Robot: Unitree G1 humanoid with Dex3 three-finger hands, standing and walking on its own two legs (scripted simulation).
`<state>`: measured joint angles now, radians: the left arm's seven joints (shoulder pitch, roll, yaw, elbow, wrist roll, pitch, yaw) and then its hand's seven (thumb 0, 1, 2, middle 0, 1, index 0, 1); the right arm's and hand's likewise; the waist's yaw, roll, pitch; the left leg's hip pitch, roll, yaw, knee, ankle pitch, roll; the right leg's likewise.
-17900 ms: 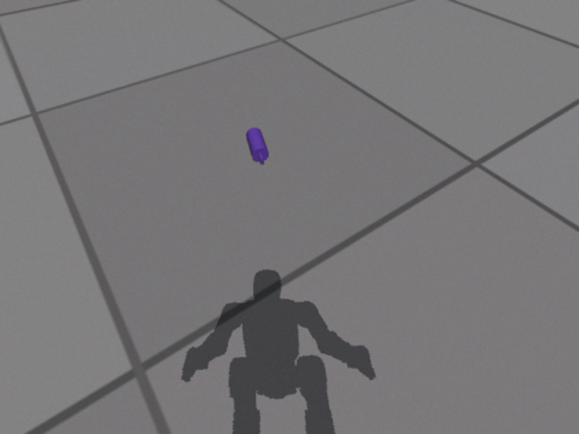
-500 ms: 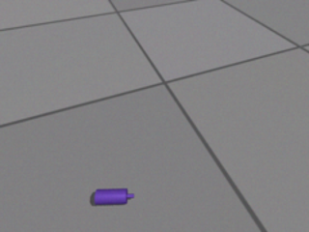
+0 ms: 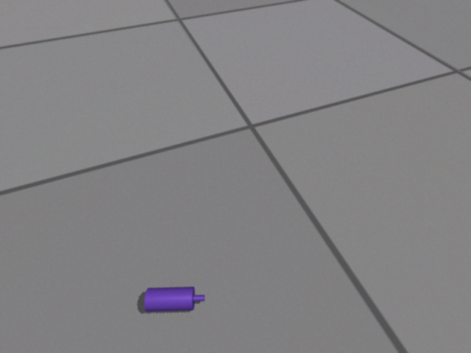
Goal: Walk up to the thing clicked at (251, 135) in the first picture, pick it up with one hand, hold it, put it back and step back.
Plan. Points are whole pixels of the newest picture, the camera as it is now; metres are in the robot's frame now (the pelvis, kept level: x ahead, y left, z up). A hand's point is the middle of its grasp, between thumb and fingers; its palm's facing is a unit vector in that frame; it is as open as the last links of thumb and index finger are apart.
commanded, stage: stand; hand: left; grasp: from above
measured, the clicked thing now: (176, 298) +0.43 +0.25 -0.74
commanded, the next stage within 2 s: rise first in 0.40 s
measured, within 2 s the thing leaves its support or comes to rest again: neither
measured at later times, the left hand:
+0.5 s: hand out of the picture +0.07 +0.26 -0.16, palm faces -0.03 -0.94 -0.35, open 7.4 cm
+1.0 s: hand out of the picture +0.14 +0.27 -0.20, palm faces -0.09 -0.91 -0.40, open 13.2 cm
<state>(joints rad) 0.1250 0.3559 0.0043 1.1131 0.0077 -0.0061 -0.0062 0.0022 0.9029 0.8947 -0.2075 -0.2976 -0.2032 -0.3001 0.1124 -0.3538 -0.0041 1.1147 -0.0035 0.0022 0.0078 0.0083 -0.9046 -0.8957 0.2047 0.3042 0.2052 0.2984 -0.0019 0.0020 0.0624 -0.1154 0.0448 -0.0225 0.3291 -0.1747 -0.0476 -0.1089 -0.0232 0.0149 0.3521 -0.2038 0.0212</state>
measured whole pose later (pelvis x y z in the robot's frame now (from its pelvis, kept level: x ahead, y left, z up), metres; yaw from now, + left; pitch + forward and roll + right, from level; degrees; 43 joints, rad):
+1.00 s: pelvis -0.01 +0.02 -0.06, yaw +0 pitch +12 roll -1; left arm 0.10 0.31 0.15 0.75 0.19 0.15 -0.02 0.00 -0.33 0.99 -0.07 -1.04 -0.08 -1.04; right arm 0.22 -0.24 -0.05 0.65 0.03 -0.06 0.00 0.01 -0.93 -0.90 0.21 0.30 0.20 0.30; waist -0.02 0.01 -0.06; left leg -0.70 0.03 -0.03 0.90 -0.42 -0.03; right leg -0.67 -0.03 0.03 0.88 -0.43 0.04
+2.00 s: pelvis -0.07 +0.01 -0.30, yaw -2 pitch +33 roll -3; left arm -0.31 0.52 0.15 0.76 0.75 -0.13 0.08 -0.01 -0.59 1.02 -0.11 -1.04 -0.09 -1.06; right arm 0.05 -0.29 -0.07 0.65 -0.01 -0.13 0.04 0.01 -0.96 -0.91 0.20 0.30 0.20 0.30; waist -0.03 0.02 -0.15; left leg -1.85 0.01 -0.11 1.94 -0.67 -0.05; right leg -1.80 0.01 0.03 1.91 -0.69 0.06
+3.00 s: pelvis -0.09 +0.04 -0.43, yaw -7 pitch +34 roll -9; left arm -0.84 0.74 0.11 1.33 1.31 -0.32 0.35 0.00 -0.51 0.99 -0.08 -1.01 -0.08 -1.00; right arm 0.12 -0.25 -0.01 0.74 -0.12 0.00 0.13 0.01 -0.91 -0.90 0.21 0.30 0.21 0.30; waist -0.16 -0.01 -0.09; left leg -2.28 -0.03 -0.15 2.36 -0.68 -0.01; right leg -2.17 0.03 0.02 2.27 -0.71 0.04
